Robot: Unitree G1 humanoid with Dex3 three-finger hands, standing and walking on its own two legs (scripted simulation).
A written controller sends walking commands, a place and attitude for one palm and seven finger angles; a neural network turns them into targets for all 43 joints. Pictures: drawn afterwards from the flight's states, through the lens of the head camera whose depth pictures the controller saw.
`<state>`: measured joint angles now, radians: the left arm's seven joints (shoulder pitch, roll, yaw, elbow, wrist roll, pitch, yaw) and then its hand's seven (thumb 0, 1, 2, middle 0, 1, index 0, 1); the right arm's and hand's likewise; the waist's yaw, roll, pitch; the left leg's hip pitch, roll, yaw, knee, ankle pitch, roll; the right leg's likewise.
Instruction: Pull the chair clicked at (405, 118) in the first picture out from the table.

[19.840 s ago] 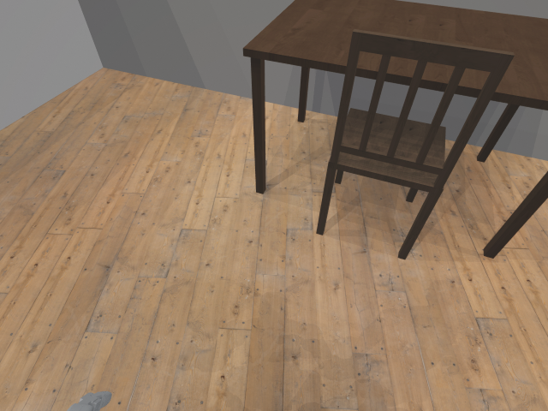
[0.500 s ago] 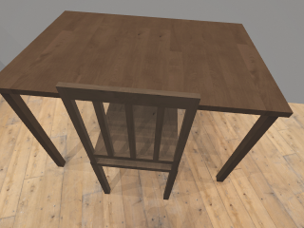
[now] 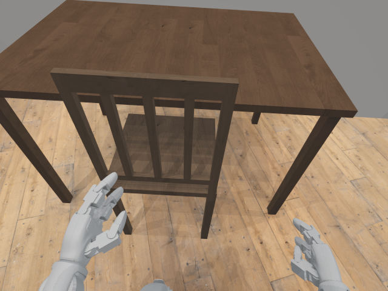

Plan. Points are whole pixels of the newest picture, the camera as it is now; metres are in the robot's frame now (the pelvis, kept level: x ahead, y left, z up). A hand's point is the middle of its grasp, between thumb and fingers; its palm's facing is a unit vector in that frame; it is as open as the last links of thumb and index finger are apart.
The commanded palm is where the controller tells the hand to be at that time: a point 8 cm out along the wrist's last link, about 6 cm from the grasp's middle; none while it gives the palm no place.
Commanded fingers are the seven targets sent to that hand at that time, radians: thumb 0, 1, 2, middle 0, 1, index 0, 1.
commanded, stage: raise the hand toward the chair's back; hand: left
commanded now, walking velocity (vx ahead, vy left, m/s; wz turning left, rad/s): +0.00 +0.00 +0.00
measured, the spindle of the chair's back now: (154, 142) +0.51 +0.13 -0.02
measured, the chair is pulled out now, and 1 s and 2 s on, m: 0.00 0.00 0.00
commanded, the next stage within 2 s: aim the fingers beside a spindle in 1.74 s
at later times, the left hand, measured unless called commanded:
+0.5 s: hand (109, 230) +0.24 +0.18 +0.01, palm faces +0.01 -1.00 +0.01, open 13.0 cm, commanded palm +0.20 +0.25 +0.01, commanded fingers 0.00 -0.13 0.46 -0.10 -0.14 -0.10 -0.14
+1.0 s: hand (83, 229) +0.24 +0.23 +0.02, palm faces -0.01 -1.00 -0.04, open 16.6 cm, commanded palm +0.21 +0.29 +0.02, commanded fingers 0.00 -0.50 0.30 -0.06 -0.08 -0.06 -0.08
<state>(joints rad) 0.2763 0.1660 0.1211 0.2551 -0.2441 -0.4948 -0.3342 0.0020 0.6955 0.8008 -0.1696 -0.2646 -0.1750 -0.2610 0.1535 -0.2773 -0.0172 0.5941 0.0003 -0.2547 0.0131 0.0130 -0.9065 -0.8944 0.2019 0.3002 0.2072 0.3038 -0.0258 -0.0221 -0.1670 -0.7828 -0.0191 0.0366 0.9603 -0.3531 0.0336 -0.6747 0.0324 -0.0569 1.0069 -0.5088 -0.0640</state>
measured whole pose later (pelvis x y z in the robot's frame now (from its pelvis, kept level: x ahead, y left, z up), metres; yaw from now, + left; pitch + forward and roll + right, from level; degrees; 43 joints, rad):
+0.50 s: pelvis +0.00 -0.01 -0.02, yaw +0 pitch +14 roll -2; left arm 0.32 0.21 0.18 0.08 -0.28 -0.27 -0.25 0.00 0.10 0.55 -0.12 -0.18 -0.12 -0.17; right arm 0.27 -0.19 0.04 0.60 0.03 -0.21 -0.08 0.02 -0.90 -0.89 0.21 0.30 0.21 0.30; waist -0.02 0.04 -0.15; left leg -0.93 0.01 0.00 1.12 -0.43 0.02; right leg -0.79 0.07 -0.09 1.11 -0.56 -0.07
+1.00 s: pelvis +0.01 +0.03 -0.02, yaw +1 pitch +14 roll -4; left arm 0.29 0.26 0.16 0.08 -0.25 -0.35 -0.27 -0.01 -0.44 0.32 -0.06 -0.09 -0.07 -0.09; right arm 0.17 -0.22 0.04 0.53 0.03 -0.19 -0.07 0.01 -0.90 -0.89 0.20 0.30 0.21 0.30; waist 0.00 0.04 -0.14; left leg -0.93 -0.02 -0.01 1.12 -0.43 0.07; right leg -0.76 0.04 -0.10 1.07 -0.55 -0.03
